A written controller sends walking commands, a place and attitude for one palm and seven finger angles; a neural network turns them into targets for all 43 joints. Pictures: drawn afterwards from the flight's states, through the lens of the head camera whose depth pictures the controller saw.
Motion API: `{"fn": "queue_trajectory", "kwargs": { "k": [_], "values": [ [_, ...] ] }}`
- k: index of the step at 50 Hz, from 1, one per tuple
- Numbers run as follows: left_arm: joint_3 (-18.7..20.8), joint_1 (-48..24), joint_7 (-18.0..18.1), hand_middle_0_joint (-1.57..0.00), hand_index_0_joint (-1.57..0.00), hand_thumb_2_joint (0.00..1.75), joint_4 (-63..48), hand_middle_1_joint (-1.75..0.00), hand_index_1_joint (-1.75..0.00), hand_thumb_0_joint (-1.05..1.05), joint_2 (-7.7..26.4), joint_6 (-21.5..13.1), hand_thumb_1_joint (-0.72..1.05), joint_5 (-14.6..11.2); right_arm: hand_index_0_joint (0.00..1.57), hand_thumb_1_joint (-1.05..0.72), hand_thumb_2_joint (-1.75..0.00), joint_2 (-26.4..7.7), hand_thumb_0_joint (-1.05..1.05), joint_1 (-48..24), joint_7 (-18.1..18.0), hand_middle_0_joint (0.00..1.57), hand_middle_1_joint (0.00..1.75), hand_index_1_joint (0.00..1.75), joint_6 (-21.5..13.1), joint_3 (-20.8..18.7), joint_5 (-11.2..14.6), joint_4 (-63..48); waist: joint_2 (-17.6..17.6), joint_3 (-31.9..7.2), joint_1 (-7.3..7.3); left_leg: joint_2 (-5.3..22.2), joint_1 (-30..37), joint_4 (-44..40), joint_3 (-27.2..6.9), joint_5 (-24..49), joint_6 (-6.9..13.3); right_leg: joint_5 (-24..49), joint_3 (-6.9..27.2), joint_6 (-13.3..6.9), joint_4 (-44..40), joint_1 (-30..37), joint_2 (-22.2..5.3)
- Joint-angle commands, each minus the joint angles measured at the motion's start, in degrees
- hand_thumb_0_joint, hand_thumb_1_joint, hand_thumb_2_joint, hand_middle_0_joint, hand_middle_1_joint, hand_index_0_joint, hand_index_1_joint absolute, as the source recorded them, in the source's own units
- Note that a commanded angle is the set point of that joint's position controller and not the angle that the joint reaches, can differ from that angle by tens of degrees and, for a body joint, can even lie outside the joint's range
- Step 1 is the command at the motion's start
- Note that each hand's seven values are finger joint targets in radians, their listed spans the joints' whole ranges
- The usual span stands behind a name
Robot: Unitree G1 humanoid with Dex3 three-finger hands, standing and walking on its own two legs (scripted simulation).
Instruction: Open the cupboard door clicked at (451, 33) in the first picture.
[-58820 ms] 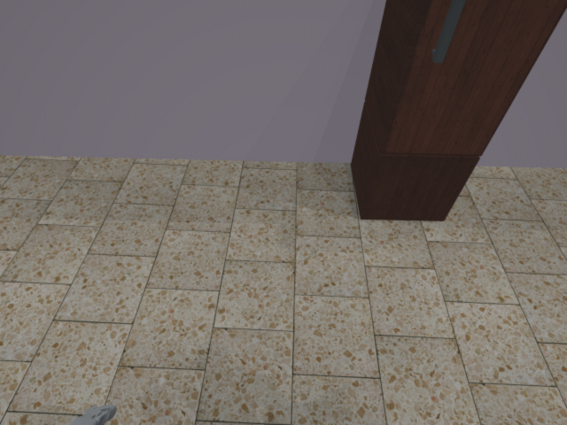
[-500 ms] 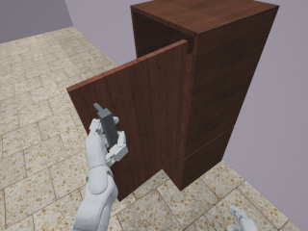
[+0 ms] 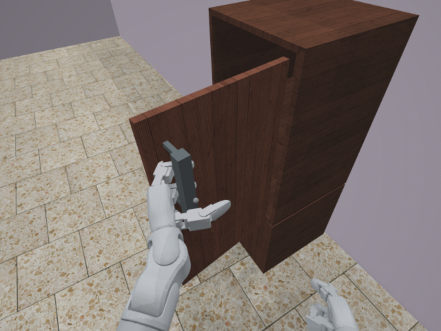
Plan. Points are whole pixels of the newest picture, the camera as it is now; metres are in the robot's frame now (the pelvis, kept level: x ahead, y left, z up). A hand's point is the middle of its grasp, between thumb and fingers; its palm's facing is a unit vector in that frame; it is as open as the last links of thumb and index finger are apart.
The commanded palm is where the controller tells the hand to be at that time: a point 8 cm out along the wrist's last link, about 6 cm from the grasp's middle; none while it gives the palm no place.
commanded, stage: open thumb and fingers to let go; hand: left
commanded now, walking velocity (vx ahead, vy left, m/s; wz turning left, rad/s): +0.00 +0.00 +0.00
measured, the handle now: (180, 181) +0.35 +0.11 +0.11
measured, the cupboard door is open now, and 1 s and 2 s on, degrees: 98 99 99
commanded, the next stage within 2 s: slide the hand sideways off the handle in 0.38 s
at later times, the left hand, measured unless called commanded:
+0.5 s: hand (195, 198) +0.31 +0.07 +0.12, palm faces +0.30 -0.95 -0.01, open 14.8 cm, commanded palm +0.27 +0.11 +0.11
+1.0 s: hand (186, 226) +0.26 +0.08 +0.11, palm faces -0.13 -0.99 -0.03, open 16.3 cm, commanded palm +0.23 +0.14 +0.11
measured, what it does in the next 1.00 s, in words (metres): stands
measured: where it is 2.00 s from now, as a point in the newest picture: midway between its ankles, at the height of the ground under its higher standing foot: outside the picture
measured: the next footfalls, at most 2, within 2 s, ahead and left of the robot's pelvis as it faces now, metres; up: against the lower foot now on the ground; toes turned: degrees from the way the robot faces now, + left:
none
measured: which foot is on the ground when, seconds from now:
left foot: down 0.00-1.00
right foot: down 0.00-1.00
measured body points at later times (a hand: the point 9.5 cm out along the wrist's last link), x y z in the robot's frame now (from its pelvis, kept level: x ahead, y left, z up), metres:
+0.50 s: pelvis -0.02 +0.02 +0.00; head -0.03 +0.00 +0.45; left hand +0.29 +0.12 +0.12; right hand +0.16 -0.19 -0.11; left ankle -0.01 +0.12 -0.73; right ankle +0.01 -0.10 -0.73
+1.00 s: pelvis -0.01 +0.00 +0.00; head -0.04 -0.01 +0.45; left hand +0.26 +0.13 +0.11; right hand +0.17 -0.20 -0.08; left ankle -0.01 +0.12 -0.73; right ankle +0.01 -0.10 -0.73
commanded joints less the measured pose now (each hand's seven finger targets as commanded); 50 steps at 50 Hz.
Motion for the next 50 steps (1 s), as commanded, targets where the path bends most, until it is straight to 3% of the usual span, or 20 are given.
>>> {"fn": "queue_trajectory", "kwargs": {
  "k": [1, 4, 7, 10, 15, 18, 24, 25, 26, 27, 29, 31, 32, 34, 36, 38, 40, 44, 45, 50],
  "values": [
    [-0.3, -19.3, 1.9, -0.29, -0.29, 0.30, -13.1, -1.15, -1.15, 0.00, -1.5, -4.2, -0.50, 2.5, 0.20, -0.90, -0.90, -4.4, 0.00, -8.2, -0.1, 0.20, 0.30, 0.30, -2.6, -1.5, -0.1, -8.8, -6.6, -8.3, 0.10, -0.1, 1.0, -2.9, 1.3, 11.7, 0.9, 8.7, 0.6, -0.3, -6.0, 2.0, -2.2],
    [0.1, -18.0, 2.1, -0.27, -0.27, 0.30, -12.2, -1.00, -1.00, 0.00, -1.4, -4.2, -0.50, 2.3, 0.20, -0.90, -0.90, -4.4, 0.00, -8.3, 0.0, 0.20, 0.30, 0.30, -2.5, -1.7, 0.0, -8.6, -7.0, -8.6, 0.80, 0.0, 0.6, -3.2, 1.2, 10.9, 0.7, 6.8, 0.4, -0.5, -6.3, 2.3, -1.9],
    [-1.1, -23.5, 2.8, -0.24, -0.24, 0.30, -11.1, -0.85, -0.85, 0.00, -2.7, -4.2, -0.50, 2.5, 0.20, -0.90, -0.90, -4.5, 0.00, -8.7, -0.1, 0.20, 0.30, 0.30, -2.7, -1.4, 0.0, -8.4, -6.8, -7.7, -0.02, 0.0, 0.4, -3.5, 0.8, 8.6, 0.7, 3.5, 0.1, -0.5, -6.2, 0.4, -1.8],
    [-0.4, -24.3, 3.7, -0.22, -0.22, 0.30, -8.2, -0.70, -0.70, 0.00, -2.3, -3.9, -0.50, 2.9, 0.20, -0.90, -0.90, -4.5, 0.00, -8.9, -0.2, 0.20, 0.30, 0.30, -2.6, -1.4, 0.0, -8.0, -6.6, -7.3, 0.42, -0.2, -0.4, -4.1, 0.6, 6.7, 0.7, 0.9, 0.0, -0.6, -6.5, 0.0, -1.7],
    [-1.9, -27.0, 4.7, -0.18, -0.18, 0.30, -6.7, -0.45, -0.45, 0.00, -3.9, -3.9, -0.50, 3.6, 0.20, -0.90, -0.90, -4.5, 0.00, -8.1, -0.1, 0.20, 0.30, 0.30, -2.6, -1.5, 0.0, -7.5, -4.7, -9.6, 0.22, 0.0, -0.4, -4.3, 0.4, 8.0, 0.3, 2.8, -0.6, -0.9, -4.6, 0.1, -1.5],
    [-1.6, -27.9, 5.1, -0.15, -0.15, 0.30, -5.8, -0.30, -0.30, 0.00, -3.9, -3.9, -0.50, 3.5, 0.20, -0.90, -0.90, -4.6, 0.00, -7.9, 0.0, 0.20, 0.30, 0.30, -2.5, -1.7, 0.0, -7.4, -6.0, -10.0, 0.06, 0.1, -0.5, -4.0, 0.4, 8.5, 0.2, 3.1, -0.8, -0.9, -4.4, -0.1, -1.3],
    [-3.7, -28.2, 5.4, -0.15, -0.15, 0.30, -5.2, -0.30, -0.30, 0.00, -6.3, -4.4, -0.50, 3.7, 0.20, -0.90, -0.90, -4.5, 0.00, -7.7, 0.5, 0.20, 0.30, 0.30, -3.2, -1.9, 0.3, -7.2, -6.5, -9.6, -0.03, 0.5, -0.9, -3.8, 0.1, 7.7, 0.0, 2.3, -1.0, -0.9, -3.9, -1.3, -1.0],
    [-13.8, -25.2, -6.5, -0.15, -0.15, 0.30, -3.4, -0.30, -0.30, 0.00, -2.7, -6.5, -0.50, 7.6, 0.20, -0.90, -0.90, -6.8, 0.00, -2.6, 0.8, 0.20, 0.30, 0.30, -2.8, -2.0, 0.3, -5.7, -10.7, -8.1, -4.50, 0.6, 1.5, -3.8, -0.2, 10.1, 1.2, 6.9, 0.5, -0.8, -2.6, -2.8, -1.4],
    [-9.2, -28.9, -12.8, -0.15, -0.15, 0.30, -7.1, -0.30, -0.30, 0.00, 1.9, -8.9, -0.50, 5.2, 0.20, -0.90, -0.90, -6.6, 0.00, -2.6, 0.1, 0.20, 0.30, 0.30, -3.2, -2.2, 1.0, -8.1, -9.3, -11.7, -2.94, 0.2, 1.4, -3.5, 0.2, 11.2, 1.6, 9.6, 0.4, -0.9, -2.1, -0.9, -1.5],
    [-7.4, -29.5, -16.5, -0.15, -0.15, 0.30, -8.8, -0.30, -0.30, 0.00, 5.1, -10.6, -0.50, 4.3, 0.20, -0.90, -0.90, -6.6, 0.00, -2.9, -0.8, 0.20, 0.30, 0.30, -3.3, -2.1, 1.2, -8.8, -6.8, -14.6, -2.03, -0.2, 2.3, -3.1, 0.7, 11.8, 1.8, 11.2, 0.8, -1.1, -1.6, 1.1, -1.6],
    [-8.8, -30.0, -23.0, -0.15, -0.15, 0.30, -8.1, -0.30, -0.30, 0.00, 4.9, -12.0, -0.50, 2.0, 0.20, -0.90, -0.90, -6.3, 0.00, -3.0, -1.4, 0.20, 0.30, 0.30, -4.4, -1.2, 2.0, -9.6, -2.3, -12.4, -2.85, -0.5, 2.9, -3.2, 0.4, 10.4, 1.8, 10.0, 0.7, -1.2, -2.0, -0.4, -1.6],
    [-8.0, -29.0, -30.0, -0.15, -0.15, 0.30, -7.0, -0.30, -0.30, 0.00, 5.7, -12.4, -0.50, -2.9, 0.20, -0.90, -0.90, -6.7, 0.00, -3.9, -1.7, 0.20, 0.30, 0.30, -6.0, -0.3, 2.8, -10.4, -2.5, -10.5, -3.04, -0.7, 2.2, -3.9, -0.4, 7.9, 1.8, 7.5, 0.1, -1.3, -2.1, -1.0, -1.2],
    [-5.9, -28.7, -31.8, -0.15, -0.15, 0.30, -7.1, -0.30, -0.30, 0.00, 5.9, -11.9, -0.50, -6.0, 0.20, -0.90, -0.90, -6.6, 0.00, -5.3, -2.0, 0.20, 0.30, 0.30, -6.8, 0.1, 3.4, -11.2, -2.8, -9.2, -2.40, -0.7, 0.9, -4.3, -0.6, 5.7, 1.7, 5.3, -0.2, -1.2, -2.6, -1.2, -1.0],
    [-2.6, -26.9, -32.5, -0.15, -0.15, 0.30, -6.9, -0.30, -0.30, 0.00, 5.8, -10.6, -0.50, -10.0, 0.20, -0.90, -0.90, -6.5, 0.00, -6.6, -2.2, 0.20, 0.30, 0.30, -8.6, 0.5, 3.8, -11.5, -4.2, -7.2, -1.15, -0.6, -0.5, -5.4, -1.3, 2.6, 1.2, 1.7, -0.9, -1.0, -3.3, -1.4, -0.7],
    [0.7, -23.3, -31.2, -0.15, -0.15, 0.30, -6.7, -0.30, -0.30, 0.00, 6.5, -9.5, -0.50, -11.8, 0.20, -0.90, -0.90, -6.8, 0.00, -6.7, -1.8, 0.20, 0.30, 0.30, -9.8, 0.6, 3.9, -11.5, -6.5, -5.8, -0.10, -0.5, -2.3, -6.1, -1.5, 0.0, 1.0, -1.1, -1.4, -0.4, -3.5, -2.0, -0.6],
    [3.3, -20.0, -29.2, -0.15, -0.15, 0.30, -8.1, -0.30, -0.30, 0.00, 8.0, -9.1, -0.50, -11.4, 0.20, -0.90, -0.90, -6.9, 0.00, -6.2, -1.2, 0.20, 0.30, 0.30, -10.3, 0.3, 3.6, -11.6, -8.2, -6.6, 0.86, -0.5, -2.6, -6.0, -1.2, 0.9, 0.9, -1.1, -1.1, -0.2, -3.6, -1.4, -0.7],
    [5.5, -15.0, -27.5, -0.15, -0.15, 0.30, -10.4, -0.30, -0.30, 0.00, 10.6, -9.5, -0.50, -9.7, 0.20, -0.90, -0.90, -6.9, 0.00, -6.0, -0.4, 0.20, 0.30, 0.30, -10.3, 0.0, 3.3, -12.3, -7.5, -7.7, 2.02, -0.5, -2.8, -5.8, 0.0, 2.2, 1.0, -0.7, -0.1, -0.2, -3.9, 0.0, -1.1],
    [4.9, -11.4, -26.7, -0.15, -0.15, 0.30, -14.9, -0.30, -0.30, 0.00, 12.5, -9.9, -0.50, -6.3, 0.20, -0.90, -0.90, -7.0, 0.00, -5.0, 0.6, 0.20, 0.30, 0.30, -9.9, -0.4, 3.1, -13.1, -5.2, -7.3, 1.52, -0.2, -2.5, -5.0, 0.9, 4.4, 1.1, 1.8, 0.6, -0.3, -3.5, 0.1, -1.1],
    [5.3, -10.1, -26.9, -0.15, -0.15, 0.30, -16.9, -0.30, -0.30, 0.00, 13.1, -10.0, -0.50, -6.1, 0.20, -0.90, -0.90, -6.9, 0.00, -5.1, 0.7, 0.20, 0.30, 0.30, -9.8, -0.3, 3.1, -13.5, -3.6, -7.7, 1.56, -0.2, -2.3, -4.9, 1.3, 4.9, 1.2, 2.7, 0.9, -0.3, -3.4, 0.4, -1.2],
    [7.7, -4.9, -28.6, -0.15, -0.15, 0.30, -21.6, -0.30, -0.30, 0.00, 15.3, -9.0, -0.50, -7.2, 0.20, -0.90, -0.90, -6.7, 0.00, -5.3, 0.2, 0.20, 0.30, 0.30, -9.6, -0.1, 3.1, -14.6, -4.1, -7.5, 1.30, -0.5, -2.3, -4.0, 1.9, 6.3, 1.5, 5.7, 1.6, 0.0, -3.9, 1.9, -1.2]
  ]
}}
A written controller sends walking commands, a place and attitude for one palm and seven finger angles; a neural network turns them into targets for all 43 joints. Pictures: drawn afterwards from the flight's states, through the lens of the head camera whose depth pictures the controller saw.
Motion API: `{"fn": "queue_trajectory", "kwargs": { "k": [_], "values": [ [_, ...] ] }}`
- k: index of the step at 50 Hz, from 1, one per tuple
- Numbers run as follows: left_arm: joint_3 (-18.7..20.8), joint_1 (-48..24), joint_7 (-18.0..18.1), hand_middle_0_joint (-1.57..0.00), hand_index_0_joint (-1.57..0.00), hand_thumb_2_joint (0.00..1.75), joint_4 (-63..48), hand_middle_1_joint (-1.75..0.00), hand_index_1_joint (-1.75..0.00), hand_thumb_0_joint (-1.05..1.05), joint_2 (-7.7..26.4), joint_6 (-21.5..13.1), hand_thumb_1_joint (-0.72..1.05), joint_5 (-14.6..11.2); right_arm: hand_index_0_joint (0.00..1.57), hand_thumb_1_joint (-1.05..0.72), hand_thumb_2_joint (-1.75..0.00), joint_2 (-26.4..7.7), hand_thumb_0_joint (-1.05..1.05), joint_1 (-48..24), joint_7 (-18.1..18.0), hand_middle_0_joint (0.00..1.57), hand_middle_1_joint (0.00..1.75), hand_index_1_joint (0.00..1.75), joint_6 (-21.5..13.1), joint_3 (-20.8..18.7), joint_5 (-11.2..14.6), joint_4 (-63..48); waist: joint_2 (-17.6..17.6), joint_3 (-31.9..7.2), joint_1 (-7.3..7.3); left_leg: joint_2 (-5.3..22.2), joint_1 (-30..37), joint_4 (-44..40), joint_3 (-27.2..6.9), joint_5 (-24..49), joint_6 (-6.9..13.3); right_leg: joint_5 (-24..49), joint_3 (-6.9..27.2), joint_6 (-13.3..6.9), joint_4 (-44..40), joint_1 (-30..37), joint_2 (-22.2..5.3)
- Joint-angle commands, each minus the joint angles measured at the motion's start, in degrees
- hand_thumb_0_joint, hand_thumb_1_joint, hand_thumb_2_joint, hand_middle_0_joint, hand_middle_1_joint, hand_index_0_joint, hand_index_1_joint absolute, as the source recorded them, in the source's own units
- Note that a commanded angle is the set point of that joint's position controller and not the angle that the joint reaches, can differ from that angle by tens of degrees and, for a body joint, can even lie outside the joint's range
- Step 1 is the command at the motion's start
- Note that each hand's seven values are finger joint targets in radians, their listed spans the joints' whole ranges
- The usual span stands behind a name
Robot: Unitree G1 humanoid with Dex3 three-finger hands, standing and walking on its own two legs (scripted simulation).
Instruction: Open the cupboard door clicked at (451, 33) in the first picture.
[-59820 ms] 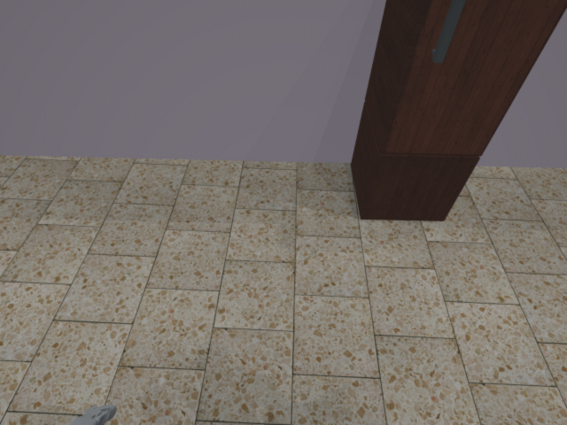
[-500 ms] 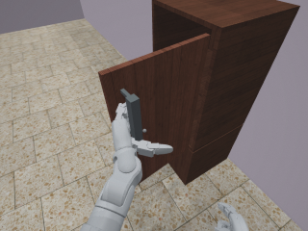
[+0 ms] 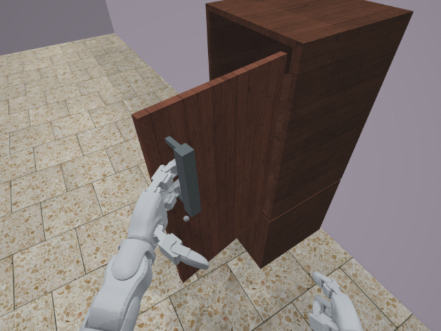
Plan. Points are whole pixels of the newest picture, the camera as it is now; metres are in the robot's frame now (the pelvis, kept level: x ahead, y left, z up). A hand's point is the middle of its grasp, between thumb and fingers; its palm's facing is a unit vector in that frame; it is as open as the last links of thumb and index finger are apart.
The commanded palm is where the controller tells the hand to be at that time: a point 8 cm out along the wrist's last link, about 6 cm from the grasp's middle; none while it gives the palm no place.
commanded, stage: slide the hand sideways off the handle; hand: left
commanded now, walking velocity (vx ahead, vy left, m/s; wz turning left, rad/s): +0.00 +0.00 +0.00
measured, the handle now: (182, 177) +0.36 +0.10 +0.12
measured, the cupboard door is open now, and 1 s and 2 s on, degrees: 99 99 99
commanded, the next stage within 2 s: draw the hand back to the body in 0.68 s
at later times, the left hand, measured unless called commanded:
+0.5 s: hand (153, 238) +0.23 +0.13 +0.11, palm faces -0.07 -1.00 -0.05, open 16.1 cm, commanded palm +0.20 +0.19 +0.11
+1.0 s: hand (125, 245) +0.21 +0.17 +0.12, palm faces -0.04 -1.00 -0.08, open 16.3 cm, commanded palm +0.19 +0.22 +0.13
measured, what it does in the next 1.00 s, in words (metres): stands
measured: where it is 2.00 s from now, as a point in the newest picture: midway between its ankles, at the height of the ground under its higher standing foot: outside the picture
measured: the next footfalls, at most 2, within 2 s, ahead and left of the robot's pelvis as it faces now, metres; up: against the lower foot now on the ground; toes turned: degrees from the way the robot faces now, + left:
none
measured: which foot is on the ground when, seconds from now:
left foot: down 0.00-1.00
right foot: down 0.00-1.00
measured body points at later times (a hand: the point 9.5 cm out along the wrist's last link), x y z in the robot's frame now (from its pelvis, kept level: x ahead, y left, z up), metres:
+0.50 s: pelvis +0.03 -0.01 +0.00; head +0.01 -0.03 +0.45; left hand +0.23 +0.18 +0.11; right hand +0.22 -0.23 -0.07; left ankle +0.00 +0.12 -0.73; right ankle +0.03 -0.10 -0.73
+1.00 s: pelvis +0.02 +0.01 -0.01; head +0.00 -0.01 +0.44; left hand +0.21 +0.22 +0.12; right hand +0.21 -0.20 -0.07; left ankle +0.00 +0.12 -0.73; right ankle +0.03 -0.10 -0.73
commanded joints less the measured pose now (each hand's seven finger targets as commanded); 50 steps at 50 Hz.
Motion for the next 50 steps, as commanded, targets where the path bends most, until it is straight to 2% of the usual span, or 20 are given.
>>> {"fn": "queue_trajectory", "kwargs": {
  "k": [1, 3, 8, 12, 13, 19, 21, 26, 27, 30, 31, 33, 34, 35, 36, 37, 38, 43, 48, 50],
  "values": [
    [4.1, -11.2, -1.0, -0.15, -0.15, 0.30, -17.7, -0.30, -0.30, 0.00, 4.1, -3.5, -0.50, -1.0, 0.20, -0.90, -0.90, -4.8, 0.00, -9.0, -0.6, 0.20, 0.30, 0.30, -3.6, -1.8, 0.2, -10.6, -2.9, -7.1, 0.43, 0.0, -0.5, -5.2, 0.5, 5.7, 1.2, 5.4, 0.2, -0.1, -7.0, 4.1, -0.7],
    [6.1, -8.3, -1.9, -0.15, -0.15, 0.30, -18.2, -0.30, -0.30, 0.00, 5.1, -3.7, -0.50, -2.2, 0.20, -0.90, -0.90, -4.9, 0.00, -8.7, -1.1, 0.20, 0.30, 0.30, -4.3, -1.9, 0.2, -10.5, -5.0, -7.4, 0.69, -0.1, -0.8, -4.8, 0.4, 6.0, 1.3, 5.8, 0.5, 0.2, -7.3, 4.8, -0.6],
    [7.7, -3.0, -4.3, -0.15, -0.15, 0.30, -21.8, -0.30, -0.30, 0.00, 6.3, -4.8, -0.50, -3.6, 0.20, -0.90, -0.90, -5.1, 0.00, -7.7, -1.4, 0.20, 0.30, 0.30, -6.2, -2.1, 0.2, -10.6, -3.2, -8.7, 0.82, -0.3, -0.4, -3.7, 0.4, 8.8, 1.3, 10.1, 0.6, 0.3, -6.2, 5.4, -0.7],
    [9.0, 2.3, -5.5, -0.15, -0.15, 0.30, -22.4, -0.30, -0.30, 0.00, 7.1, -5.0, -0.50, -4.1, 0.20, -0.90, -0.90, -5.4, 0.00, -6.7, -1.4, 0.20, 0.30, 0.30, -7.1, -2.2, 0.2, -10.5, -3.9, -8.1, 0.71, -0.4, -1.1, -2.9, 0.4, 10.2, 1.4, 12.8, 0.5, 0.6, -5.5, 5.4, -0.6],
    [10.9, 4.2, -5.7, -0.15, -0.15, 0.30, -22.8, -0.30, -0.30, 0.00, 8.8, -5.1, -0.50, -4.3, 0.20, -0.90, -0.90, -5.7, 0.00, -6.4, -1.4, 0.20, 0.30, 0.30, -7.3, -2.4, 0.3, -10.6, -4.3, -8.3, 0.92, -0.3, -1.6, -2.6, 0.5, 10.3, 1.4, 13.3, 0.8, 0.7, -5.5, 5.6, -0.7],
    [15.0, 9.2, -8.0, -0.15, -0.15, 0.30, -23.9, -0.30, -0.30, 0.00, 11.5, -6.6, -0.50, -5.8, 0.20, -0.90, -0.90, -5.9, 0.00, -5.6, -2.0, 0.20, 0.30, 0.30, -8.4, -2.6, 0.4, -10.4, -4.6, -7.2, 0.87, -0.4, -3.1, -1.1, 0.5, 11.3, 1.4, 15.7, 1.7, 1.1, -5.0, 5.7, -1.0],
    [15.1, 10.5, -8.9, -0.15, -0.15, 0.30, -24.7, -0.30, -0.30, 0.00, 11.1, -7.2, -0.50, -6.7, 0.20, -0.90, -0.90, -6.1, 0.00, -5.6, -2.1, 0.20, 0.30, 0.30, -9.0, -2.6, 0.6, -10.6, -2.4, -6.8, 0.86, -0.5, -3.1, -0.8, 0.5, 11.1, 1.4, 15.4, 1.6, 1.1, -4.8, 4.8, -1.0],
    [18.0, 16.4, -10.8, -0.15, -0.15, 0.30, -24.7, -0.30, -0.30, 0.00, 12.4, -8.6, -0.50, -8.7, 0.20, -0.90, -0.90, -6.4, 0.00, -4.4, -2.3, 0.20, 0.30, 0.30, -10.6, -2.9, 0.7, -10.4, -4.1, -8.1, 1.27, -0.4, -4.1, 0.2, 0.1, 11.7, 1.3, 17.9, 1.6, 1.6, -3.9, 5.5, -1.2],
    [18.3, 15.8, -11.2, -0.15, -0.15, 0.30, -25.1, -0.30, -0.30, 0.00, 13.0, -8.9, -0.50, -8.9, 0.20, -0.90, -0.90, -6.7, 0.00, -4.3, -2.4, 0.20, 0.30, 0.30, -10.8, -2.9, 0.7, -10.5, -4.6, -8.0, 1.01, -0.5, -4.5, 0.5, 0.0, 11.4, 1.3, 17.7, 1.9, 1.8, -3.9, 5.1, -1.3],
    [17.4, 14.6, -12.9, -0.15, -0.15, 0.30, -25.9, -0.30, -0.30, 0.00, 13.2, -9.9, -0.50, -9.3, 0.20, -0.90, -0.90, -7.1, 0.00, -4.2, -2.6, 0.20, 0.30, 0.30, -12.0, -3.2, 1.0, -10.3, -2.3, -6.3, 0.07, -0.4, -4.5, 0.9, -0.2, 10.4, 1.4, 14.4, 1.8, 1.6, -4.2, 2.9, -1.1],
    [16.1, 15.1, -13.4, -0.15, -0.15, 0.30, -27.1, -0.30, -0.30, 0.00, 12.1, -10.2, -0.50, -9.5, 0.20, -0.90, -0.90, -7.2, 0.00, -4.3, -2.7, 0.20, 0.30, 0.30, -12.7, -3.1, 1.0, -10.6, -0.9, -6.7, 0.25, -0.4, -4.1, 0.7, -0.3, 10.4, 1.5, 13.6, 1.0, 1.3, -3.8, 2.6, -0.9],
    [14.9, 14.7, -14.2, -0.15, -0.15, 0.30, -27.9, -0.30, -0.30, 0.00, 11.6, -10.9, -0.50, -9.7, 0.20, -0.90, -0.90, -7.4, 0.00, -4.0, -2.8, 0.20, 0.30, 0.30, -13.9, -3.2, 1.2, -10.5, -1.0, -7.4, 0.00, -0.4, -3.7, 0.8, -0.7, 10.5, 1.5, 13.0, 0.2, 1.1, -3.4, 2.0, -0.6],
    [13.2, 13.1, -14.4, -0.15, -0.15, 0.30, -27.9, -0.30, -0.30, 0.00, 11.0, -11.0, -0.50, -9.6, 0.20, -0.90, -0.90, -7.5, 0.00, -4.1, -2.8, 0.20, 0.30, 0.30, -14.4, -3.0, 1.2, -10.3, -1.0, -6.3, -0.75, -0.4, -3.8, 1.1, -0.9, 10.2, 1.7, 12.5, 0.3, 1.1, -3.4, 1.2, -0.6],
    [14.2, 12.3, -14.2, -0.15, -0.15, 0.30, -28.7, -0.30, -0.30, 0.00, 11.9, -11.4, -0.50, -9.6, 0.20, -0.90, -0.90, -7.5, 0.00, -3.9, -2.9, 0.20, 0.30, 0.30, -15.0, -3.2, 1.2, -10.0, -1.1, -7.1, -0.51, -0.3, -3.6, 0.9, -1.3, 10.0, 1.6, 11.8, -0.1, 1.0, -3.2, 1.2, -0.5],
    [13.0, 14.0, -14.2, -0.15, -0.15, 0.30, -28.0, -0.30, -0.30, 0.00, 10.4, -11.4, -0.50, -9.6, 0.20, -0.90, -0.90, -7.4, 0.00, -4.0, -2.8, 0.20, 0.30, 0.30, -15.5, -3.1, 1.2, -10.0, -1.1, -6.4, -0.31, -0.4, -3.7, 0.6, -1.4, 9.4, 1.5, 10.8, -0.7, 0.9, -3.0, 0.7, -0.4],
    [13.1, 14.1, -13.8, -0.15, -0.15, 0.30, -28.1, -0.30, -0.30, 0.00, 10.9, -11.3, -0.50, -9.3, 0.20, -0.90, -0.90, -7.5, 0.00, -3.7, -2.8, 0.20, 0.30, 0.30, -15.8, -3.1, 1.2, -10.0, -2.2, -6.9, -0.22, -0.3, -3.9, 0.6, -1.7, 9.1, 1.6, 10.2, -0.9, 0.9, -2.8, 0.4, -0.3],
    [13.6, 14.2, -13.5, -0.15, -0.15, 0.30, -26.8, -0.30, -0.30, 0.00, 11.2, -11.0, -0.50, -9.1, 0.20, -0.90, -0.90, -7.6, 0.00, -3.7, -2.9, 0.20, 0.30, 0.30, -16.0, -3.1, 1.1, -9.7, -3.0, -5.6, -0.30, -0.2, -4.6, 0.6, -1.7, 8.2, 1.6, 8.8, -0.9, 1.0, -3.1, -0.4, -0.3],
    [16.5, 15.1, -11.0, -0.15, -0.15, 0.30, -28.4, -0.30, -0.30, 0.00, 13.3, -9.3, -0.50, -7.5, 0.20, -0.90, -0.90, -7.0, 0.00, -4.4, -2.9, 0.20, 0.30, 0.30, -15.5, -2.9, 1.1, -10.1, -0.6, -6.7, 1.54, -0.1, -4.2, -1.0, -1.7, 8.0, 1.2, 7.0, -1.9, 0.4, -2.4, 0.8, -0.5],
    [17.8, 13.1, -10.4, -0.15, -0.15, 0.30, -29.1, -0.30, -0.30, 0.00, 13.9, -7.2, -0.50, -8.4, 0.20, -0.90, -0.90, -6.9, 0.00, -4.8, -3.1, 0.20, 0.30, 0.30, -15.2, -2.3, 1.4, -10.0, 0.3, -5.7, 1.37, 0.3, -3.9, -2.1, -2.0, 7.0, 0.9, 5.5, -2.5, 0.3, -3.2, 1.0, -0.1],
    [16.0, 11.7, -11.0, -0.15, -0.15, 0.30, -29.7, -0.30, -0.30, 0.00, 12.8, -6.6, -0.50, -8.4, 0.20, -0.90, -0.90, -7.0, 0.00, -5.3, -3.1, 0.20, 0.30, 0.30, -15.5, -2.1, 1.6, -10.0, 0.3, -5.3, 0.88, 0.3, -3.2, -2.5, -2.1, 6.8, 1.0, 5.3, -2.6, 0.4, -3.5, 0.9, -0.1]
  ]
}}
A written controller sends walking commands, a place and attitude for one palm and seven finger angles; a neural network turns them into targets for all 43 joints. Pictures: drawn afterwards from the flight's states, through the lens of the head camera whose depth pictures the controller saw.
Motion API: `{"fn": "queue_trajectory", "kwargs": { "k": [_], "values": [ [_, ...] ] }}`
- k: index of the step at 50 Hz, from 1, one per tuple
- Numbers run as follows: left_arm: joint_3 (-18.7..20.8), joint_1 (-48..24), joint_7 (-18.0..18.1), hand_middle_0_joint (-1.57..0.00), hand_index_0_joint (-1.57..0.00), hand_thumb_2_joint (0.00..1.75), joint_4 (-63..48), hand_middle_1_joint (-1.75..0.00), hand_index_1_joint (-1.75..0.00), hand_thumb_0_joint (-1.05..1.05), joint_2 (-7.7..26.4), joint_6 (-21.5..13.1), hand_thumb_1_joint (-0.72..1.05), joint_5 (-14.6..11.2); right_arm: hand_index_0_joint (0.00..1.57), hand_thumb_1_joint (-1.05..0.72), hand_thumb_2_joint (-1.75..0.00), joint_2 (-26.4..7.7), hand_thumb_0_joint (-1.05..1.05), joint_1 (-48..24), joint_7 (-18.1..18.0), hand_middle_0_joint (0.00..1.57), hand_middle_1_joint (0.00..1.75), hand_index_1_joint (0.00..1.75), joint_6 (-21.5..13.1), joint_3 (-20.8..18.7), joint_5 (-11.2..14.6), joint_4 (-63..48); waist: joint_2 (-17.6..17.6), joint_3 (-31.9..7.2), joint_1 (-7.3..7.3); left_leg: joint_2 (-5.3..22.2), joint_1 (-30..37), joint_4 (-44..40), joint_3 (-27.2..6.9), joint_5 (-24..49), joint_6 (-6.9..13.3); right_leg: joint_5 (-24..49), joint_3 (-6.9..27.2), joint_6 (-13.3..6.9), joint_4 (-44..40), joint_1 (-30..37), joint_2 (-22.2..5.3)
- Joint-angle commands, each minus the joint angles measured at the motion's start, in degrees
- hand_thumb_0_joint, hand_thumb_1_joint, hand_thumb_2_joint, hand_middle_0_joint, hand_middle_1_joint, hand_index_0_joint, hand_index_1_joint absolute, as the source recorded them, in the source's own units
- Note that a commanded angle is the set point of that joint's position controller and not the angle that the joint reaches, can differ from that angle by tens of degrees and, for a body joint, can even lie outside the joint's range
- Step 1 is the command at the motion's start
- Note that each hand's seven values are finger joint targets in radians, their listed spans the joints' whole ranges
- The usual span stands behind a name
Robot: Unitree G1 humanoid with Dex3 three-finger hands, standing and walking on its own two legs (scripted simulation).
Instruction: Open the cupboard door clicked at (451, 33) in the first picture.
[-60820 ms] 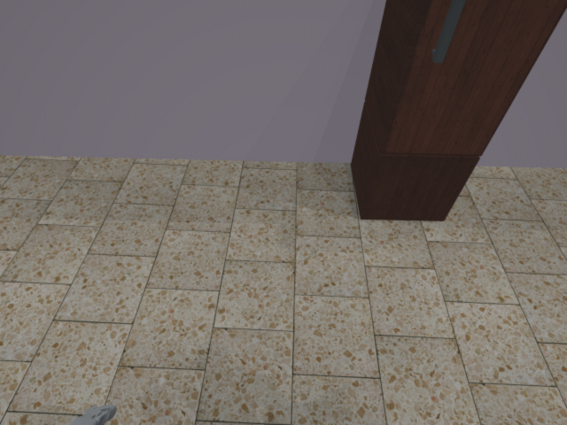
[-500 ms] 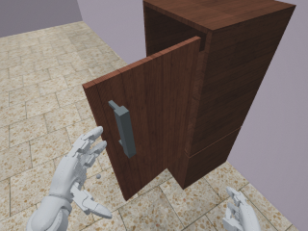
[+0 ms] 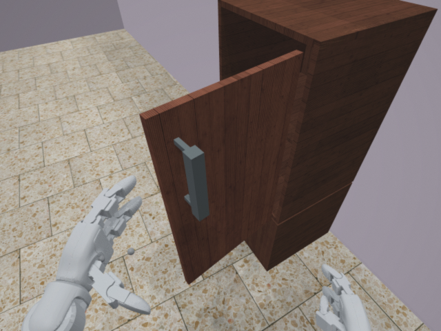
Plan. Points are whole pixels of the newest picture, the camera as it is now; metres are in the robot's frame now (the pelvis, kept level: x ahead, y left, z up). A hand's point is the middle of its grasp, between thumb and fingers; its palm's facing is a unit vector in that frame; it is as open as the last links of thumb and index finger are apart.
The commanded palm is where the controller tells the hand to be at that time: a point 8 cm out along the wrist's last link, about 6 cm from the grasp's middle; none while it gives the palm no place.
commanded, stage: draw the hand back to the body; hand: left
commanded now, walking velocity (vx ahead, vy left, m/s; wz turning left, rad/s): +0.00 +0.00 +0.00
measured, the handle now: (190, 180) +0.34 +0.09 +0.13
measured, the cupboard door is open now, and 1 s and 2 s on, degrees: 99 99 99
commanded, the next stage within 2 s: step back with the hand held close in 1.36 s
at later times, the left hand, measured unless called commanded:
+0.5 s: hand (92, 242) +0.20 +0.21 +0.14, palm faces +0.25 -0.92 -0.30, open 14.7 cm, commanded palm +0.16 +0.26 +0.16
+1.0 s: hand (57, 216) +0.22 +0.25 +0.17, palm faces +0.41 -0.81 -0.42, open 8.9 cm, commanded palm +0.18 +0.29 +0.18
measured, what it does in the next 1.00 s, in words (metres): stands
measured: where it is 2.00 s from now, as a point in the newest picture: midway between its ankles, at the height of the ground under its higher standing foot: outside the picture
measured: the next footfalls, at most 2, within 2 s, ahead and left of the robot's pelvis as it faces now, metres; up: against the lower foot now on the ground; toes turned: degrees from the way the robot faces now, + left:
none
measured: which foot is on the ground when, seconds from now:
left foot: down 0.00-1.00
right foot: down 0.00-1.00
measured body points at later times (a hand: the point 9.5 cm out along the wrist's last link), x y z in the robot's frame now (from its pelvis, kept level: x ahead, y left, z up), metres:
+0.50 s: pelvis +0.01 +0.00 +0.01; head +0.00 -0.01 +0.46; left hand +0.18 +0.25 +0.16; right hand +0.20 -0.21 -0.06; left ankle -0.01 +0.11 -0.72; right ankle +0.01 -0.11 -0.72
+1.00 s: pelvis +0.03 +0.00 +0.02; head +0.01 -0.02 +0.47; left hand +0.20 +0.30 +0.19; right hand +0.21 -0.22 -0.07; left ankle -0.01 +0.11 -0.72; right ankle +0.01 -0.11 -0.72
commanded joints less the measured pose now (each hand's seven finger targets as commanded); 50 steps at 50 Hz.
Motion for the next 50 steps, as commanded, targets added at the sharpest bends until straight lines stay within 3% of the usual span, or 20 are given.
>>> {"fn": "queue_trajectory", "kwargs": {
  "k": [1, 3, 4, 7, 9, 14, 15, 16, 17, 20, 23, 24, 27, 31, 36, 39, 49, 50],
  "values": [
    [3.4, -6.6, -0.1, -0.15, -0.15, 0.30, -14.3, -0.30, -0.30, 0.00, 4.8, -2.7, -0.50, -1.3, 0.20, -0.90, -0.90, -5.9, 0.00, -7.9, -0.4, 0.20, 0.30, 0.30, -4.3, -2.2, 0.5, -10.1, -0.5, -3.0, 0.43, 0.4, 0.1, -8.0, -0.6, 10.2, 0.5, 8.1, -1.1, -0.2, -6.7, 2.5, 0.1],
    [3.5, -7.5, -0.7, -0.15, -0.15, 0.30, -14.3, -0.30, -0.30, 0.00, 5.3, -1.7, -0.50, -1.4, 0.20, -0.90, -0.90, -6.1, 0.00, -7.8, -0.5, 0.20, 0.30, 0.30, -4.5, -2.1, 0.6, -9.8, -0.7, -3.1, 0.26, 0.5, 0.4, -8.3, -0.9, 9.7, 0.5, 7.6, -1.2, -0.1, -7.1, 2.3, 0.2],
    [4.7, -6.8, -0.9, -0.15, -0.15, 0.30, -12.9, -0.30, -0.30, 0.00, 6.3, -1.1, -0.50, -1.6, 0.20, -0.90, -0.90, -6.3, 0.00, -7.9, -0.6, 0.20, 0.30, 0.30, -4.4, -2.1, 0.5, -9.5, -3.3, -2.6, 0.34, 0.6, 0.0, -8.2, -1.0, 9.6, 0.7, 7.2, -1.0, 0.0, -7.7, 2.8, 0.2],
    [7.4, -6.3, -1.6, -0.15, -0.15, 0.30, -13.6, -0.30, -0.30, 0.00, 7.8, 0.1, -0.50, -1.9, 0.20, -0.90, -0.90, -6.4, 0.00, -8.2, -0.8, 0.20, 0.30, 0.30, -4.3, -2.1, 0.6, -9.5, -3.3, -3.2, 0.90, 0.4, 0.3, -8.5, -0.8, 10.3, 0.8, 8.0, -0.9, 0.0, -7.9, 3.4, 0.0],
    [9.0, -6.6, -1.5, -0.15, -0.15, 0.30, -13.9, -0.30, -0.30, 0.00, 9.0, 0.7, -0.50, -2.0, 0.20, -0.90, -0.90, -6.4, 0.00, -8.6, -0.8, 0.20, 0.30, 0.30, -4.1, -2.1, 0.6, -9.3, -1.1, -3.3, 1.33, 0.4, 0.9, -8.8, -0.6, 11.5, 0.6, 8.9, -1.0, -0.3, -7.8, 4.3, 0.1],
    [11.1, -7.3, -2.4, -0.16, -0.16, 0.37, -14.8, -0.30, -0.30, 0.00, 9.8, 0.6, -0.32, -3.6, 0.20, -0.90, -0.90, -6.5, 0.00, -8.5, -0.8, 0.20, 0.30, 0.30, -4.5, -2.0, 0.8, -9.0, -0.7, -4.3, 1.17, 0.3, 2.3, -8.9, -0.7, 13.8, 0.4, 11.5, -1.4, -0.3, -8.2, 5.2, 0.5],
    [10.4, -9.7, 7.0, -0.16, -0.16, 0.39, -22.3, -0.30, -0.30, 0.00, 14.7, -2.9, -0.29, 5.5, 0.20, -0.90, -0.90, -5.5, 0.00, -8.8, -1.5, 0.20, 0.30, 0.30, -3.9, -2.3, -0.9, -9.1, -0.5, -1.0, 2.03, 0.9, 0.6, -11.1, -0.5, 12.1, 0.5, 9.7, 1.2, -0.5, -10.6, 6.7, -0.1],
    [8.9, -3.2, 11.2, -0.16, -0.16, 0.40, -16.9, -0.30, -0.30, 0.00, 9.9, -3.1, -0.26, 6.5, 0.20, -0.90, -0.90, -4.9, 0.00, -7.7, -1.6, 0.20, 0.30, 0.30, -3.6, -2.3, -1.4, -8.3, -0.9, 2.3, 1.11, 1.0, 0.3, -11.8, -0.3, 10.1, 0.0, 7.4, 1.1, -0.7, -11.8, 5.7, -0.4],
    [6.1, -0.9, 12.7, -0.16, -0.16, 0.42, -16.3, -0.30, -0.30, 0.00, 6.9, -3.0, -0.22, 7.0, 0.20, -0.90, -0.90, -5.0, 0.00, -7.5, -1.3, 0.20, 0.30, 0.30, -3.2, -2.2, -1.5, -8.5, -2.2, 3.1, 0.74, 1.0, 0.2, -12.2, -0.4, 8.8, 0.0, 6.1, 0.9, -0.6, -12.2, 5.1, -0.6],
    [7.3, -1.2, 16.3, -0.16, -0.16, 0.47, -18.3, -0.30, -0.30, 0.00, 9.4, -4.8, -0.12, 9.4, 0.20, -0.90, -0.90, -5.5, 0.00, -7.7, -0.9, 0.20, 0.30, 0.30, -1.9, -2.7, -1.7, -7.5, 0.4, 1.0, 0.87, 1.4, 2.9, -13.4, 0.1, 10.9, 0.2, 7.9, 1.3, -0.8, -12.9, 7.9, -0.9],
    [9.2, -0.6, 18.4, -0.17, -0.17, 0.51, -18.2, -0.30, -0.30, 0.00, 11.0, -6.1, -0.01, 10.7, 0.20, -0.90, -0.90, -5.4, 0.00, -7.6, -1.0, 0.20, 0.30, 0.30, -1.0, -3.1, -2.1, -6.8, -0.5, -1.4, 1.12, 1.4, 5.3, -14.3, 0.6, 13.9, 0.3, 10.6, 1.2, -0.8, -13.2, 10.3, -0.9],
    [10.1, -0.4, 18.9, -0.17, -0.17, 0.52, -17.2, -0.30, -0.30, 0.00, 12.0, -6.3, 0.02, 11.1, 0.20, -0.90, -0.90, -5.5, 0.00, -7.9, -1.1, 0.20, 0.30, 0.30, -0.7, -3.2, -2.1, -6.3, -0.4, -0.5, 1.28, 1.4, 5.5, -14.5, 0.8, 14.6, 0.3, 11.1, 1.6, -0.9, -13.8, 10.5, -0.8],
    [10.8, -0.2, 19.7, -0.17, -0.17, 0.57, -18.2, -0.30, -0.30, 0.00, 12.1, -7.1, 0.13, 11.5, 0.20, -0.90, -0.90, -5.3, 0.00, -8.3, -1.2, 0.20, 0.30, 0.30, -0.1, -3.3, -2.3, -5.9, 1.3, -1.9, 1.38, 1.5, 7.5, -15.4, 1.0, 17.9, 0.3, 14.0, 1.5, -0.9, -13.9, 12.3, -1.0],
    [13.0, 0.5, 20.1, -0.18, -0.18, 0.63, -16.3, -0.30, -0.30, 0.00, 13.0, -7.4, 0.27, 11.4, 0.20, -0.90, -0.90, -5.3, 0.00, -8.9, -1.2, 0.20, 0.30, 0.30, 0.9, -3.8, -2.3, -5.0, -1.7, -1.1, 1.55, 1.8, 9.0, -16.0, 1.4, 20.9, 0.4, 16.8, 1.6, -0.7, -15.1, 13.3, -0.9],
    [14.6, 0.6, 20.0, -0.18, -0.18, 0.70, -14.8, -0.30, -0.30, 0.00, 13.4, -7.5, 0.44, 11.4, 0.20, -0.90, -0.90, -5.5, 0.00, -9.2, -0.9, 0.20, 0.30, 0.30, 2.1, -4.2, -2.3, -4.3, -0.5, -1.3, 1.84, 2.1, 10.6, -16.8, 1.8, 24.7, 0.3, 19.6, 1.6, -0.5, -15.5, 14.6, -0.8],
    [16.7, 1.0, 20.0, -0.19, -0.19, 0.75, -13.2, -0.30, -0.30, 0.00, 14.6, -7.5, 0.55, 11.3, 0.20, -0.90, -0.90, -5.4, 0.00, -9.6, -0.8, 0.20, 0.30, 0.30, 2.9, -4.4, -2.3, -4.0, -1.6, -1.1, 2.29, 2.1, 11.0, -17.0, 2.0, 27.0, 0.3, 21.7, 1.8, -0.6, -15.9, 15.5, -0.7],
    [21.3, -2.2, 20.1, -0.20, -0.20, 0.90, -13.1, -0.30, -0.30, 0.00, 17.6, -7.6, 0.90, 10.7, 0.20, -0.90, -0.90, -5.4, 0.00, -9.7, -0.6, 0.20, 0.30, 0.30, 4.4, -4.9, -2.2, -3.7, 1.7, -1.6, 2.49, 2.2, 12.7, -17.5, 2.5, 30.4, 0.1, 24.2, 2.2, -0.5, -17.0, 16.7, -0.8],
    [20.1, -1.7, 19.9, -0.20, -0.20, 0.90, -12.2, -0.30, -0.30, 0.00, 16.1, -7.5, 0.90, 10.6, 0.20, -0.90, -0.90, -5.3, 0.00, -9.6, -0.5, 0.20, 0.30, 0.30, 4.5, -4.7, -2.3, -3.6, 1.2, -0.3, 2.14, 2.2, 12.5, -17.8, 2.3, 29.5, 0.0, 23.3, 1.9, -0.4, -17.1, 15.9, -0.7]
  ]
}}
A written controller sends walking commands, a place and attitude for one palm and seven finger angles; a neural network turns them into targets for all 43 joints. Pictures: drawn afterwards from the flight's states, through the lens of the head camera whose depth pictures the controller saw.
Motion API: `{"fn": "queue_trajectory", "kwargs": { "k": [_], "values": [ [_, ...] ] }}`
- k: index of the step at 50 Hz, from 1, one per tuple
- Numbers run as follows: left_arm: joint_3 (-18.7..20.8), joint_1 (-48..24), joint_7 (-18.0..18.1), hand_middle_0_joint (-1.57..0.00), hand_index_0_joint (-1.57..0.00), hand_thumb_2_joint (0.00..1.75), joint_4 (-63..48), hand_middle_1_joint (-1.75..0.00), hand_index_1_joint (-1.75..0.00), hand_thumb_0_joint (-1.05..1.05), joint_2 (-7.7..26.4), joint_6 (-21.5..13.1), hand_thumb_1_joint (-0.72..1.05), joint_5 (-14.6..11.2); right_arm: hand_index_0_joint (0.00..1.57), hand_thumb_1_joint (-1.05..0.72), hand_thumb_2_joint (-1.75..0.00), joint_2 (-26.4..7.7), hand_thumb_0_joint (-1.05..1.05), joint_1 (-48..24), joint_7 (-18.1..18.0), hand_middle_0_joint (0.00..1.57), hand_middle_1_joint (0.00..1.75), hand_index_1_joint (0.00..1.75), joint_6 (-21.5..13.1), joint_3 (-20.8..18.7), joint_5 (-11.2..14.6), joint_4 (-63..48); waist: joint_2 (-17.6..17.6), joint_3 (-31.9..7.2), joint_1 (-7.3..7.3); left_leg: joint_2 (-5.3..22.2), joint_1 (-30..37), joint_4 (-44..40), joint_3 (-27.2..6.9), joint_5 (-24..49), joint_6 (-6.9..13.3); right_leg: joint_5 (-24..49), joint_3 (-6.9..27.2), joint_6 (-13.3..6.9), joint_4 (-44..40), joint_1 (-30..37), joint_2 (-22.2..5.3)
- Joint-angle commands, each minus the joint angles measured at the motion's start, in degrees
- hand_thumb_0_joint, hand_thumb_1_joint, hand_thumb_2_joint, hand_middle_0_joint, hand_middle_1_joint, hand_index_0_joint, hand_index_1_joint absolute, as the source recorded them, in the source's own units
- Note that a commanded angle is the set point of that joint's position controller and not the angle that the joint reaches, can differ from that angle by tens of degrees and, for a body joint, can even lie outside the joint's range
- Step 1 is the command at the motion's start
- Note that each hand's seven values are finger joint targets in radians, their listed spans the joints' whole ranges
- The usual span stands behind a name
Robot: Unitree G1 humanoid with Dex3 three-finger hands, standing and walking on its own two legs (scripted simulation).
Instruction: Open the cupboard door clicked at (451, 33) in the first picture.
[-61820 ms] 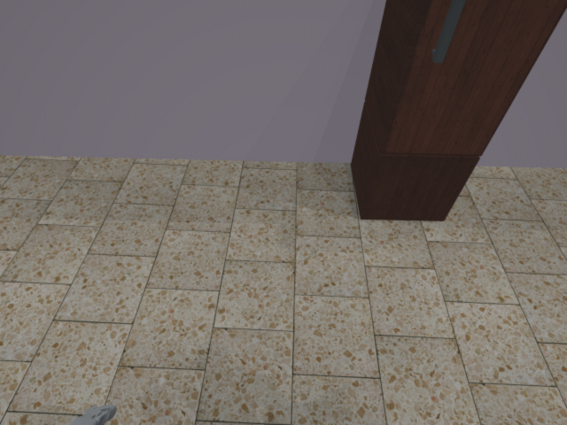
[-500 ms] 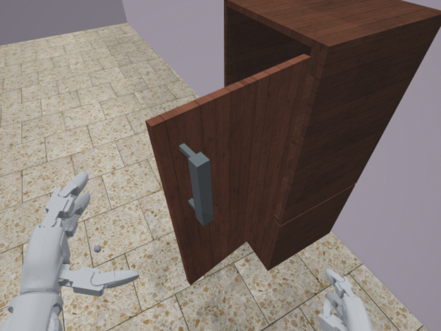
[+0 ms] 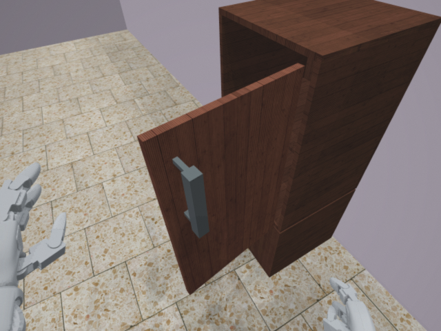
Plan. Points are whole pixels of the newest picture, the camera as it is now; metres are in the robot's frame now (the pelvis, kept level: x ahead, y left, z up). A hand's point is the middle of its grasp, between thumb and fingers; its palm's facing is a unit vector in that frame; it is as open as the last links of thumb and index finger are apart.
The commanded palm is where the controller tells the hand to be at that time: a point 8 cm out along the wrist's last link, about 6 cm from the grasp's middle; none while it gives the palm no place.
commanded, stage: draw the hand back to the body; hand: left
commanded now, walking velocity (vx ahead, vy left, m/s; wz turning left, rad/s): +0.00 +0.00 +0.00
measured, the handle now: (190, 198) +0.31 +0.10 +0.10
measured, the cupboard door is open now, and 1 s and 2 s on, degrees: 99 99 99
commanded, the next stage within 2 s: step back with the hand held close in 0.36 s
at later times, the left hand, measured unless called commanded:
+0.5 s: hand (47, 249) +0.17 +0.26 +0.15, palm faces +0.45 -0.80 -0.39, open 7.4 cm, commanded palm +0.12 +0.30 +0.17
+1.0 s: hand (11, 279) +0.13 +0.28 +0.15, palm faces +0.37 -0.77 -0.52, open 7.4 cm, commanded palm +0.07 +0.32 +0.17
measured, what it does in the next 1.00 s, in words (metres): shifts its weight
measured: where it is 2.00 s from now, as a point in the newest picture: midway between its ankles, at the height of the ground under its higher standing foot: outside the picture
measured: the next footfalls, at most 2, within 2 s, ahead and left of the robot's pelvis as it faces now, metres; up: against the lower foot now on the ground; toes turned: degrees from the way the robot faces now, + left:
right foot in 1.54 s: -0.24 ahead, -0.10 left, +0.00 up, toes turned -3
left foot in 1.74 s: -0.12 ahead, +0.08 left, +0.00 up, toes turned -3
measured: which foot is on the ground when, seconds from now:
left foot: down 0.00-1.00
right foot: down 0.00-1.00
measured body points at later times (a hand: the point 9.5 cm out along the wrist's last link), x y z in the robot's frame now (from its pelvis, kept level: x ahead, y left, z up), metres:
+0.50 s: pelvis -0.02 +0.00 +0.00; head -0.04 -0.02 +0.45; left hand +0.14 +0.30 +0.17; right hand +0.17 -0.22 -0.09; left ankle -0.05 +0.11 -0.74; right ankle -0.02 -0.11 -0.74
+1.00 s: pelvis -0.08 +0.03 -0.01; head -0.06 +0.03 +0.44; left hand +0.10 +0.32 +0.18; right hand +0.09 -0.22 -0.08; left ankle -0.05 +0.11 -0.74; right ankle -0.02 -0.11 -0.74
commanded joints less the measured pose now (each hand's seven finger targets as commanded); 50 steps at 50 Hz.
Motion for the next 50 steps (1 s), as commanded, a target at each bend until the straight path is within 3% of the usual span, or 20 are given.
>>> {"fn": "queue_trajectory", "kwargs": {
  "k": [1, 5, 11, 17, 19, 20, 23, 24, 25, 26, 28, 29, 34, 36, 38, 39, 41, 45, 47, 50],
  "values": [
    [6.3, -5.0, 1.2, -0.20, -0.20, 0.90, -11.0, -0.30, -0.30, 0.00, 9.2, -3.8, 0.90, -0.2, 0.20, -0.90, -0.90, -5.2, 0.00, -6.7, -0.1, 0.20, 0.30, 0.30, -2.9, -1.9, 0.1, -9.0, 0.2, -3.6, -0.04, 1.4, -1.2, -2.3, 0.9, 23.3, 0.3, 17.4, 0.1, -0.2, -2.4, 2.6, -1.6],
    [5.8, -5.1, 1.1, -0.20, -0.20, 0.90, -10.0, -0.30, -0.30, 0.00, 9.1, -3.8, 0.90, -0.2, 0.20, -0.90, -0.90, -5.6, 0.00, -6.8, 0.0, 0.20, 0.30, 0.30, -2.7, -2.2, 0.2, -9.1, -1.9, -3.5, -0.02, 1.3, -1.3, -2.6, 0.9, 21.6, 0.7, 16.3, 0.2, -0.1, -3.0, 2.6, -1.6],
    [7.3, -6.0, 1.4, -0.20, -0.20, 0.90, -11.9, -0.30, -0.30, 0.00, 10.9, -4.4, 0.90, 0.0, 0.20, -0.90, -0.90, -5.3, 0.00, -7.1, -0.2, 0.20, 0.30, 0.30, -2.9, -2.1, 0.0, -9.0, -0.2, -5.2, 0.33, 0.9, -0.9, -2.8, 0.9, 19.6, 0.7, 15.0, 0.6, -0.3, -3.5, 3.4, -1.6],
    [7.1, -6.5, 1.4, -0.20, -0.20, 0.90, -12.0, -0.30, -0.30, 0.00, 10.5, -4.7, 0.90, 0.1, 0.20, -0.90, -0.90, -5.2, 0.00, -7.3, -0.1, 0.20, 0.30, 0.30, -3.4, -2.0, 0.0, -8.7, 1.1, -3.7, 0.24, 0.9, -1.4, -3.5, 0.7, 17.7, 0.5, 12.6, 0.5, -0.4, -4.1, 2.8, -1.5],
    [6.5, -6.3, 1.3, -0.20, -0.20, 0.90, -10.5, -0.30, -0.30, 0.00, 9.9, -4.5, 0.90, 0.1, 0.20, -0.90, -0.90, -5.3, 0.00, -7.5, 0.0, 0.20, 0.30, 0.30, -3.4, -1.9, 0.1, -8.5, 0.8, -1.9, 0.20, 0.9, -2.1, -3.8, 0.6, 16.5, 0.4, 11.1, 0.5, -0.5, -4.6, 2.2, -1.4],
    [6.6, -6.1, 1.2, -0.20, -0.20, 0.90, -10.3, -0.30, -0.30, 0.00, 9.8, -4.6, 0.90, -0.2, 0.20, -0.90, -0.90, -5.2, 0.00, -7.5, 0.0, 0.20, 0.30, 0.30, -3.5, -1.9, 0.1, -8.6, -1.1, -1.8, 0.14, 1.1, -2.3, -3.9, 0.4, 16.1, 0.5, 10.9, 0.4, -0.3, -4.6, 2.1, -1.4],
    [6.4, -6.2, 1.0, -0.20, -0.20, 0.90, -9.9, -0.30, -0.30, 0.00, 9.5, -4.8, 0.90, -0.1, 0.20, -0.90, -0.90, -5.3, 0.00, -7.5, 0.0, 0.20, 0.30, 0.30, -3.4, -2.2, 0.1, -8.4, -1.7, -2.1, 0.06, 1.0, -2.0, -3.8, 0.7, 15.6, 0.7, 10.4, 0.7, -0.3, -5.0, 1.9, -1.3],
    [7.3, -11.3, 1.3, -0.20, -0.20, 0.90, -14.7, -0.30, -0.30, 0.00, 11.7, -5.2, 0.90, 0.0, 0.20, -0.90, -0.90, -5.5, 0.00, -8.1, 0.1, 0.20, 0.30, 0.30, -3.6, -1.9, 0.3, -8.9, 1.5, -3.5, 0.15, 0.9, -1.6, -3.9, 0.3, 15.0, 0.6, 9.7, 1.0, -0.4, -5.0, 2.5, -1.5],
    [14.0, -12.5, 1.7, -0.20, -0.20, 0.90, -14.0, -0.30, -0.30, 0.00, 17.5, -7.2, 0.90, -0.3, 0.20, -0.90, -0.90, -6.6, 0.00, -7.0, -0.1, 0.20, 0.30, 0.30, -2.6, -2.0, 1.1, -10.6, -0.4, 2.9, -2.80, 1.5, -6.0, -2.2, -0.5, 9.2, 1.7, 10.1, 7.1, -0.4, -8.7, -6.1, -3.9],
    [10.8, -6.3, 1.0, -0.20, -0.20, 0.90, -9.1, -0.30, -0.30, 0.00, 13.0, -7.4, 0.90, -0.1, 0.20, -0.90, -0.90, -5.9, 0.00, -6.4, -0.1, 0.20, 0.30, 0.30, -1.6, -2.2, 0.7, -9.5, -3.8, 1.7, -2.88, 1.2, -5.5, -0.9, -1.2, 8.3, 1.9, 9.4, 7.2, -0.5, -9.3, -6.5, -4.9],
    [8.7, -3.2, 0.6, -0.20, -0.20, 0.90, -8.9, -0.30, -0.30, 0.00, 11.3, -7.1, 0.90, 0.4, 0.20, -0.90, -0.90, -6.4, 0.00, -6.5, 0.3, 0.20, 0.30, 0.30, -0.3, -2.6, 0.6, -10.3, -5.8, 0.3, -3.08, 1.2, -5.1, 0.1, -1.0, 9.3, 1.7, 9.6, 7.3, -0.4, -9.7, -7.3, -5.5],
    [8.8, -2.9, 0.6, -0.20, -0.20, 0.90, -10.0, -0.30, -0.30, 0.00, 11.4, -7.6, 0.90, 0.4, 0.20, -0.90, -0.90, -6.4, 0.00, -7.0, 0.2, 0.20, 0.30, 0.30, -0.1, -2.8, 0.6, -10.5, -3.9, -0.8, -3.00, 1.4, -5.3, 0.0, -1.0, 11.1, 1.6, 12.4, 6.4, -0.5, -8.6, -6.3, -5.6],
    [10.3, 1.5, 1.5, -0.20, -0.20, 0.90, -13.6, -0.30, -0.30, 0.00, 13.0, -8.2, 0.90, 0.4, 0.20, -0.90, -0.90, -6.9, 0.00, -6.3, -0.2, 0.20, 0.30, 0.30, 1.4, -3.5, 0.9, -12.1, -0.9, -9.6, -2.97, 3.0, -5.9, -0.3, -1.1, 19.4, 1.2, 22.7, 4.4, 0.1, -2.1, -1.0, -5.5],
    [11.9, 3.0, 1.8, -0.20, -0.20, 0.90, -15.7, -0.30, -0.30, 0.00, 14.2, -8.3, 0.90, 0.4, 0.20, -0.90, -0.90, -6.8, 0.00, -5.9, -0.4, 0.20, 0.30, 0.30, 1.9, -3.9, 1.1, -13.0, -2.7, -11.7, -2.88, 3.6, -6.7, 0.1, -1.3, 22.7, 1.0, 25.7, 4.1, 0.4, 0.4, 0.1, -5.0],
    [12.5, 3.8, 2.1, -0.20, -0.20, 0.90, -17.4, -0.30, -0.30, 0.00, 14.7, -8.4, 0.90, 0.4, 0.20, -0.90, -0.90, -6.8, 0.00, -5.8, -0.4, 0.20, 0.30, 0.30, 2.2, -4.2, 1.3, -13.8, -2.6, -12.0, -2.87, 4.0, -8.1, 0.4, -1.7, 23.7, 1.0, 26.7, 4.0, 0.5, 2.1, 0.1, -4.9],
    [13.3, 4.3, 2.3, -0.20, -0.20, 0.90, -17.7, -0.30, -0.30, 0.00, 15.4, -8.3, 0.90, 0.5, 0.20, -0.90, -0.90, -6.8, 0.00, -6.3, -0.6, 0.20, 0.30, 0.30, 2.4, -4.2, 1.1, -13.8, -0.4, -11.7, -2.71, 4.1, -9.2, 0.0, -2.2, 23.9, 1.0, 26.2, 3.7, 0.4, 2.9, 0.2, -5.0],
    [13.5, 5.5, 2.5, -0.20, -0.20, 0.90, -19.0, -0.30, -0.30, 0.00, 15.1, -8.7, 0.90, 0.6, 0.20, -0.90, -0.90, -6.8, 0.00, -5.9, -0.5, 0.20, 0.30, 0.30, 2.6, -4.3, 1.2, -14.5, 0.4, -11.2, -2.72, 4.9, -11.6, -0.6, -2.7, 23.0, 1.1, 24.5, 3.4, 0.6, 4.9, 0.4, -4.2],
    [13.1, 5.8, 2.7, -0.20, -0.20, 0.90, -18.9, -0.30, -0.30, 0.00, 13.9, -9.1, 0.90, 0.9, 0.20, -0.90, -0.90, -7.1, 0.00, -5.6, -0.6, 0.20, 0.30, 0.30, 2.3, -4.3, 1.1, -15.0, 2.9, -8.4, -2.85, 6.6, -18.5, -3.1, -4.3, 14.9, 2.1, 17.7, 3.2, 1.0, 8.6, 0.3, -3.2],
    [13.3, 5.3, 2.8, -0.20, -0.20, 0.90, -17.9, -0.30, -0.30, 0.00, 13.3, -9.4, 0.90, 1.4, 0.20, -0.90, -0.90, -7.4, 0.00, -5.0, -0.5, 0.20, 0.30, 0.30, 1.9, -4.4, 1.0, -15.0, 3.1, -6.8, -2.95, 8.1, -24.5, -5.0, -5.1, 6.8, 3.3, 14.0, 3.0, 1.4, 11.9, 1.9, -2.6],
    [12.7, 3.2, 3.0, -0.20, -0.20, 0.90, -17.5, -0.30, -0.30, 0.00, 12.4, -9.9, 0.90, 2.2, 0.20, -0.90, -0.90, -7.7, 0.00, -4.4, -0.7, 0.20, 0.30, 0.30, 1.3, -4.4, 0.8, -15.3, 1.8, -3.7, -3.54, 8.0, -32.8, -5.9, -6.1, -7.9, 4.5, 11.2, 4.1, 1.2, 13.2, 3.2, -2.9]
  ]
}}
